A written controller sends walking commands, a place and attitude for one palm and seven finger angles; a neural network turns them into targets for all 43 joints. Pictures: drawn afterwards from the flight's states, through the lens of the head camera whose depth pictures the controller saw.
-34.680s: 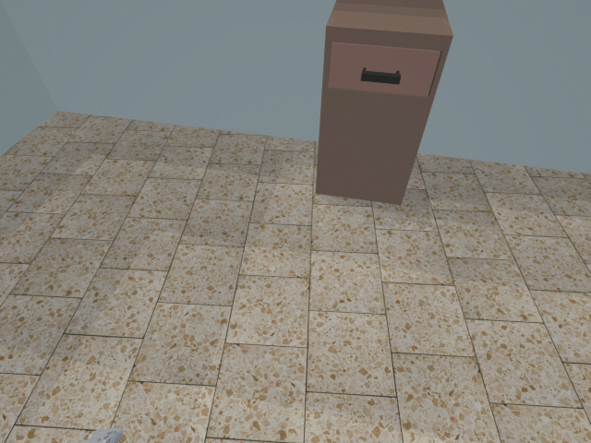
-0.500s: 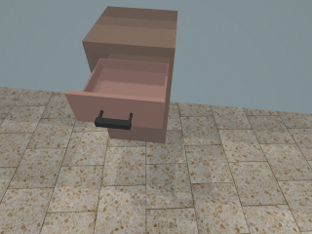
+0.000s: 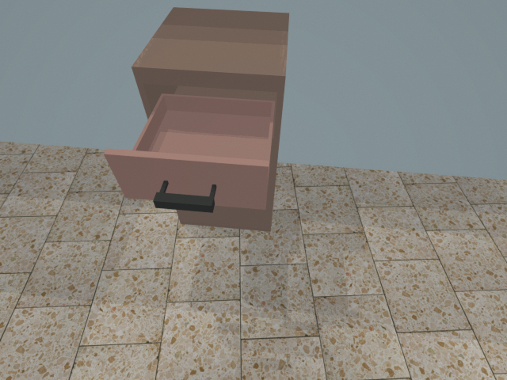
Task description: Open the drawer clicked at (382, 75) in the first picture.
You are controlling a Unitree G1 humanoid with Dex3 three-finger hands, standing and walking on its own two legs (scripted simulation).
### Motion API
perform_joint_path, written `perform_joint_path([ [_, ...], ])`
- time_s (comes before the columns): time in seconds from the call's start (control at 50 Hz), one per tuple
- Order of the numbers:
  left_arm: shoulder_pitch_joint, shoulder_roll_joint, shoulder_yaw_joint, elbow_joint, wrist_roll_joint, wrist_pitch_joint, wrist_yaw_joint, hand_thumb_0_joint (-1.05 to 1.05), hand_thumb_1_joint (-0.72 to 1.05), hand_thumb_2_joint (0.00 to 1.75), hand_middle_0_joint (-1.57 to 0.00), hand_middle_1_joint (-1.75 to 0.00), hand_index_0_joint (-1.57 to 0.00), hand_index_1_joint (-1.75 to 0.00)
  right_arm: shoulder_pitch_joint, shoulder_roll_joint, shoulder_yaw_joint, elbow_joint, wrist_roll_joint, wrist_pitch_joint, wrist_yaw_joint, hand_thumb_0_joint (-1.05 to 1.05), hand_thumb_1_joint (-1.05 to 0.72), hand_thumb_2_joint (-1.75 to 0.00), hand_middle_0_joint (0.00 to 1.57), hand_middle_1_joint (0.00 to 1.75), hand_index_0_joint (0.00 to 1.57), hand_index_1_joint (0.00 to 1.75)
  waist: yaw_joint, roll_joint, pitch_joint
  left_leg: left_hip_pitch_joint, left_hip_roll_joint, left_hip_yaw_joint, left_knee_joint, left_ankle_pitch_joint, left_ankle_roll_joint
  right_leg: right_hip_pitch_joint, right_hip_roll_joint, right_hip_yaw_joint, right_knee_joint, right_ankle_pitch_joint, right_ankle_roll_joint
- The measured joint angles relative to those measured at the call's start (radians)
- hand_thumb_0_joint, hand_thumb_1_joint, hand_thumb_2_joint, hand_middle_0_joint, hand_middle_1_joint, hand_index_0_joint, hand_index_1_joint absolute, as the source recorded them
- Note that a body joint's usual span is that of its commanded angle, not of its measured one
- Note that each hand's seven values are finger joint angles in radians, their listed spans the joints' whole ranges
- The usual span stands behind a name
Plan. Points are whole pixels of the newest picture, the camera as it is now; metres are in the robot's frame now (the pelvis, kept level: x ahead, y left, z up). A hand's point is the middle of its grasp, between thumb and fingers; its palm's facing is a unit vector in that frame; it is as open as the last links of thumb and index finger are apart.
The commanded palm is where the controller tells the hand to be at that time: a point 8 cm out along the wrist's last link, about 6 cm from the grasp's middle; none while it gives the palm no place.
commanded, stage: look to check the result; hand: left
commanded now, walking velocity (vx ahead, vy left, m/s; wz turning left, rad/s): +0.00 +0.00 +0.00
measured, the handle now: (186, 194) +0.53 +0.19 -0.11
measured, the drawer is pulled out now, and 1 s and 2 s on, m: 0.30 0.30 0.30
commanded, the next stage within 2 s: stand and wait in 0.14 s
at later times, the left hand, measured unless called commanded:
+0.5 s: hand out of the picture +0.00 +0.15 -0.18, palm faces +0.05 -0.99 -0.16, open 7.4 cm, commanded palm none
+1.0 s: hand out of the picture +0.01 +0.15 -0.18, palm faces +0.05 -0.98 -0.17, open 7.4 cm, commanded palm none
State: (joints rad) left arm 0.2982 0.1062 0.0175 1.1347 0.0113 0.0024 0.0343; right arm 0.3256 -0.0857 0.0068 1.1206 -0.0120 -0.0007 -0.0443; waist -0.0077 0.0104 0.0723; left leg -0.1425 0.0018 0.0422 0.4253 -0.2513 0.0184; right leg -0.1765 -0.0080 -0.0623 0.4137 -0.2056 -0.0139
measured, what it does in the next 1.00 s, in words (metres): stands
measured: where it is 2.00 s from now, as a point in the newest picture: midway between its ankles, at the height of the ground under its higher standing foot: outside the picture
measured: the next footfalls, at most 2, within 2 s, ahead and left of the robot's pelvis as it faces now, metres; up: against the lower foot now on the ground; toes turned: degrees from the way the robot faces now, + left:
none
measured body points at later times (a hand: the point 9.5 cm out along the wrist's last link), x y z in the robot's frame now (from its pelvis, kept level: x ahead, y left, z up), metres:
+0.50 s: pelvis +0.01 -0.01 +0.00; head +0.04 -0.01 +0.45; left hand +0.00 +0.20 -0.16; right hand -0.02 -0.20 -0.16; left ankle -0.01 +0.11 -0.74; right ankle +0.01 -0.11 -0.74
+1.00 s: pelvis +0.02 -0.01 +0.00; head +0.04 -0.01 +0.45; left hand +0.01 +0.20 -0.16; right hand -0.01 -0.21 -0.16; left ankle -0.01 +0.11 -0.74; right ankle +0.01 -0.11 -0.74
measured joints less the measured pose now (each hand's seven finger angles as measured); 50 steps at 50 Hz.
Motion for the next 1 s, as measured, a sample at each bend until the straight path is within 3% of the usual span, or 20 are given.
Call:
perform_joint_path([
  [1.0, -0.014, 0.005, 0.000, 0.006, -0.002, -0.005, 0.002, 0.00, 0.91, 0.90, -0.20, -0.30, -0.20, -0.30, -0.019, -0.013, 0.000, 0.019, 0.002, 0.001, -0.004, 0.00, -0.90, -0.90, 0.20, 0.30, 0.19, 0.30, 0.000, -0.001, 0.004, 0.041, 0.013, -0.011, -0.025, -0.018, -0.017, 0.040, 0.013, -0.010, -0.017, -0.027, -0.012],
])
